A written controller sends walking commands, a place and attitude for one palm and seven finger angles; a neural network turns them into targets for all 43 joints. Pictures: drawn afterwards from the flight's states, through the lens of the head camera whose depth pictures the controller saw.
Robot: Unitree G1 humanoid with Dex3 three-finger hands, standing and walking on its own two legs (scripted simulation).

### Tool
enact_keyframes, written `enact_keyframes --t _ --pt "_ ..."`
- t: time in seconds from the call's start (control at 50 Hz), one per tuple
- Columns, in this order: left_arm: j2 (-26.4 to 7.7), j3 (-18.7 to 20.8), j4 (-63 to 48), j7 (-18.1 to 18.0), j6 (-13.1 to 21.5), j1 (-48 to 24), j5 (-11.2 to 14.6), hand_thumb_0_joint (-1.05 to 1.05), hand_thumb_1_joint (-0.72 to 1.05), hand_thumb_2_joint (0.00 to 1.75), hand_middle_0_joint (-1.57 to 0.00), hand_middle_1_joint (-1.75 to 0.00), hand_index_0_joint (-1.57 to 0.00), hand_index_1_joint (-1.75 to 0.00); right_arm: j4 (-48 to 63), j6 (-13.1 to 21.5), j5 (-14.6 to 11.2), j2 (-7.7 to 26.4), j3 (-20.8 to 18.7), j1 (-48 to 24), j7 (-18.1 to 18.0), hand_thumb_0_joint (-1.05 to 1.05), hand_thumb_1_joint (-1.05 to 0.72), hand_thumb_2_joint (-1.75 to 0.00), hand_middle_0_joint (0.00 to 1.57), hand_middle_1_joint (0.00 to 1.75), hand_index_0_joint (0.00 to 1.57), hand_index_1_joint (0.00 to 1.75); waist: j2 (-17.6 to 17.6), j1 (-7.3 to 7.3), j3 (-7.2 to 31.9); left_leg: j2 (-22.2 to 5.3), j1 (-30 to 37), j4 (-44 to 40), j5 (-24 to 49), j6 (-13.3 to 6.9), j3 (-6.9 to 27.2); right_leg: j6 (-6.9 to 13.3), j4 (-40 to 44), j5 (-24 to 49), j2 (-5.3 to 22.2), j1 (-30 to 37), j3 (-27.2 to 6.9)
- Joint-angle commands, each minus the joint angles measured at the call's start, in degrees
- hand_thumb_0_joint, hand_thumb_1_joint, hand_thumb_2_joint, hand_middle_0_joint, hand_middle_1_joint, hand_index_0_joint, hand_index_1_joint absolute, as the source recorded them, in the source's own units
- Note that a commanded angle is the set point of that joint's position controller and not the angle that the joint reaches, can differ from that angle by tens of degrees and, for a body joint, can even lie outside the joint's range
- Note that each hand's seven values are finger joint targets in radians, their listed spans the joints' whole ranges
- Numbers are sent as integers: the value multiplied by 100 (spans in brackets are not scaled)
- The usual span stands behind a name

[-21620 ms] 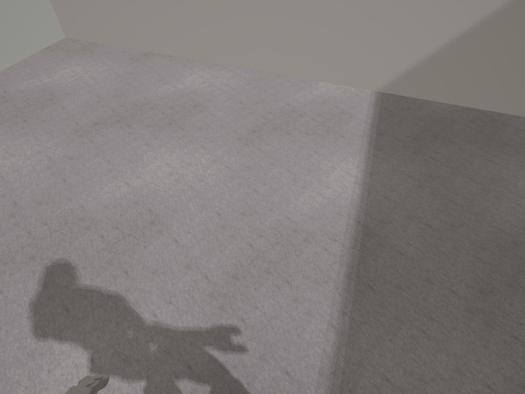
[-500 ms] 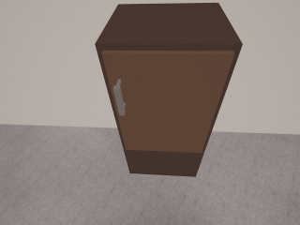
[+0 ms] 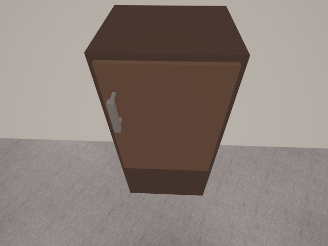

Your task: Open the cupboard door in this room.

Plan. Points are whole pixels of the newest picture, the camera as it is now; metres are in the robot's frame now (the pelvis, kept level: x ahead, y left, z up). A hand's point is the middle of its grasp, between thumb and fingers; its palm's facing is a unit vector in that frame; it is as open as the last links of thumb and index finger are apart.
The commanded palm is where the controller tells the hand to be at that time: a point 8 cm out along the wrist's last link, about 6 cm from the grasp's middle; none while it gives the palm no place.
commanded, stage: look again from close up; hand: left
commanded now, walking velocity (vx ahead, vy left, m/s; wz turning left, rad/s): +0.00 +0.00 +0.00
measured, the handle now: (115, 112) +0.52 +0.19 +0.01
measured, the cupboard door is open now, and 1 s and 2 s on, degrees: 0 0 0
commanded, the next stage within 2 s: raise the hand with hooked fingers in 0.12 s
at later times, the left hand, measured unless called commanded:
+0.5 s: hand (91, 207) +0.21 +0.19 -0.01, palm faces +0.16 -0.99 -0.03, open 7.9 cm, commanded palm +0.13 +0.25 -0.06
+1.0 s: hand (78, 213) +0.20 +0.23 -0.04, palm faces -0.05 -1.00 -0.01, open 10.7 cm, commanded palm +0.17 +0.29 -0.02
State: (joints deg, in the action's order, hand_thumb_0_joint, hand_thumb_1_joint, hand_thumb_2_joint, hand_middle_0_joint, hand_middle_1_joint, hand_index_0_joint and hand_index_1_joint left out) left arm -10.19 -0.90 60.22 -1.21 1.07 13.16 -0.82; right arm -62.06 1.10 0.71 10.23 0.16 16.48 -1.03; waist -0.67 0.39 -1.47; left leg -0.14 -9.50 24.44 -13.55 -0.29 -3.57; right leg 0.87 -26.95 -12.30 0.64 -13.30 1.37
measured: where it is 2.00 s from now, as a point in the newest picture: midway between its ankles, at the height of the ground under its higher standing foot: outside the picture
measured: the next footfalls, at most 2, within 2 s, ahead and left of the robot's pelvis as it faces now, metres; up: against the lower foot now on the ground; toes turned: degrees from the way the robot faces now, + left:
none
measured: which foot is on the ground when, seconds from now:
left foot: down 0.00-1.00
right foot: down 0.00-1.00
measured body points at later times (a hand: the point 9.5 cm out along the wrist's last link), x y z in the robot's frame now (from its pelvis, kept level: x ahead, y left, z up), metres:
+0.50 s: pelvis -0.01 -0.02 -0.04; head +0.01 -0.02 +0.41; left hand +0.19 +0.24 +0.00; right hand +0.18 -0.27 -0.11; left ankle +0.00 +0.12 -0.74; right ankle +0.03 -0.11 -0.74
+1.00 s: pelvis -0.01 +0.02 -0.08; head +0.05 +0.03 +0.37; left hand +0.20 +0.29 -0.04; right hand +0.17 -0.18 -0.16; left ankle +0.00 +0.12 -0.74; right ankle +0.02 -0.11 -0.74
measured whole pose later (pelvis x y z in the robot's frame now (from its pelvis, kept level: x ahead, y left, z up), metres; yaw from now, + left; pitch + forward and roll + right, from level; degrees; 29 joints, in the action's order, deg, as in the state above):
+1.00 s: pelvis -0.01 +0.02 -0.08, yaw +2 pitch +13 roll -3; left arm -15.6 13.2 1.9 23.2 15.0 18.5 18.1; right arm -30.8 11.4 -1.8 9.9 2.3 13.7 -2.4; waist -2.0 0.0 6.1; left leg -0.8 -47.4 63.8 -29.9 -2.0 -0.3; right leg -0.4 -59.7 -25.9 1.5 -47.2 4.3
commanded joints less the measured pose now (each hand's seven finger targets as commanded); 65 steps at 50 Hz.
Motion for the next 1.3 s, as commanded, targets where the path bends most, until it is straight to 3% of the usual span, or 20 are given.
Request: enact_keyframes --t 0.0,0.18,0.2,0.22,0.24,0.26,0.28,0.3,0.34,0.36,0.42,0.5,0.58,0.64,0.78,0.9,0.96,1.06,1.12,1.28 --pt "-723 158 -145 -73 60 241 18 0 90 90 -20 -30 -20 -30 179 99 7 592 -85 196 -40 0 -90 -90 20 30 20 30 189 -25 -70 -561 -296 -537 484 -79 514 136 524 601 568 200 -614" --pt "-733 180 -122 -72 71 227 15 0 90 90 -20 -30 -20 -30 97 91 3 600 -88 140 -56 0 -90 -90 20 30 20 30 150 -31 -82 -568 -166 -550 524 -49 466 147 628 671 553 223 -637" --pt "-717 202 160 -293 114 919 11 0 90 90 -20 -30 -20 -30 446 71 -64 684 -143 -499 -3 0 -90 -90 20 30 20 30 618 -351 -319 -651 -625 691 27 105 116 -113 584 2433 955 270 -888" --pt "-2368 1496 -8271 -176 1450 -3818 1162 0 88 89 -20 -32 -20 -32 2496 892 -323 1486 -290 -528 -250 0 -90 -90 20 30 20 30 -436 381 2501 128 534 -140 744 -123 282 42 234 1305 417 830 -597" --pt "-1824 1263 -6586 -277 1192 -727 750 0 85 88 -20 -33 -20 -33 2279 1390 -260 1010 -129 -946 -480 0 -90 -90 20 30 20 30 -1238 -233 1980 90 536 -200 910 -206 -16 208 66 511 78 788 -290" --pt "-1340 1081 -6155 -505 1039 -414 1020 0 83 87 -21 -34 -21 -34 1998 1519 -343 1121 -182 -881 -547 0 -90 -90 20 30 20 30 -1201 -93 1559 43 94 -83 375 -56 69 159 97 -57 110 477 -72" --pt "24 316 -5043 -392 654 958 1129 0 81 86 -21 -36 -21 -36 1930 1545 -431 748 -117 -730 -486 0 -90 -90 20 30 20 30 -453 40 686 -59 -258 -136 -67 -91 140 32 167 -332 38 -102 121" --pt "-428 681 -5795 -297 916 -280 1320 0 78 85 -21 -37 -21 -37 2366 1643 -413 1070 -154 -849 -437 0 -90 -90 20 30 20 30 -92 225 -145 -11 -751 8 -533 -83 381 -48 198 -804 93 -659 155" --pt "-546 1018 -5016 41 1592 63 1323 0 74 83 -21 -40 -21 -40 2505 1766 -282 1125 -350 -736 -437 0 -90 -90 20 30 20 30 1023 248 -432 77 -1411 651 -814 -85 282 -138 119 -1873 81 -1517 127" --pt "-447 1165 -4379 275 1909 786 1381 0 71 82 -21 -42 -21 -42 2658 1793 -251 1102 -400 -752 -375 0 -90 -90 20 30 20 30 1195 52 -542 134 -1808 988 -830 -46 274 -106 -69 -2128 121 -1753 39" --pt "-253 1280 -4065 1235 3094 1736 1623 0 64 79 -22 -47 -22 -47 3125 1903 -137 1090 -527 -849 -119 0 -90 -90 20 30 20 30 1795 -320 329 237 -2924 2005 -759 31 251 -88 -1044 -1918 141 -1888 -287" --pt "-960 1633 -4485 2619 3950 1343 1740 0 55 75 -22 -53 -22 -53 3665 1928 -227 1194 -586 -936 113 0 -90 -90 20 30 20 30 490 -341 1426 323 -3594 3002 -507 49 147 39 -2052 -652 300 -1800 -720" --pt "-1425 2137 -6069 2832 3613 420 2181 0 46 71 -23 -58 -23 -58 4135 1803 -253 1175 -571 -910 -24 0 -90 -90 20 30 20 30 -273 -330 2253 257 -3614 3404 -380 -72 122 -6 -2295 -887 236 -1905 -919" --pt "-1248 2004 -7271 2508 3565 7 2247 0 39 68 -24 -63 -24 -63 4032 1737 -222 1073 -518 -676 -103 0 -90 -90 20 30 20 30 -647 -89 2447 107 -3126 3434 75 -134 293 30 -2584 -189 37 -2107 -513" --pt "-1018 1355 -7016 2470 2714 169 1788 0 22 61 -25 -74 -25 -74 3795 1600 -217 1173 -409 -525 -217 0 -90 -90 20 30 20 30 -343 242 1995 -35 -3064 3305 217 -138 637 38 -2827 -112 -173 -2859 162" --pt "-1392 2144 -6731 2480 1617 850 2074 0 8 55 -26 -82 -26 -82 4172 1403 -316 1128 -358 -750 -249 0 -90 -90 20 30 20 30 40 -225 2394 55 -3022 2734 13 -40 651 8 -2557 -418 -135 -2194 341" --pt "-1518 2440 -7040 2159 1762 618 2206 0 1 52 -26 -87 -26 -87 4215 1392 -250 1051 -288 -758 -273 0 -90 -90 20 30 20 30 132 -340 2285 32 -3018 2643 176 4 693 55 -2610 -376 -186 -2129 398" --pt "-1346 1964 -7297 1924 2335 113 1968 0 -10 47 -27 -94 -27 -94 4082 1484 -213 1124 -230 -491 -222 0 -90 -90 20 30 20 30 -458 -68 1924 -37 -2794 2571 -89 67 768 101 -2643 -763 -191 -2713 425" --pt "-1329 1764 -6837 2113 2311 -66 1859 0 -17 44 -28 -99 -28 -99 4018 1498 -259 1261 -235 -346 -236 0 -90 -90 20 30 20 30 -315 127 1725 -41 -2886 2476 -614 46 817 60 -2496 -1067 -173 -2874 413" --pt "-2114 2533 -6973 2313 1947 -422 2131 0 -36 36 -29 -111 -29 -111 4078 1498 -314 1328 -205 -300 -334 0 -90 -90 20 30 20 30 -631 -132 2169 -53 -2320 2237 219 119 836 108 -2330 -549 -187 -2213 423"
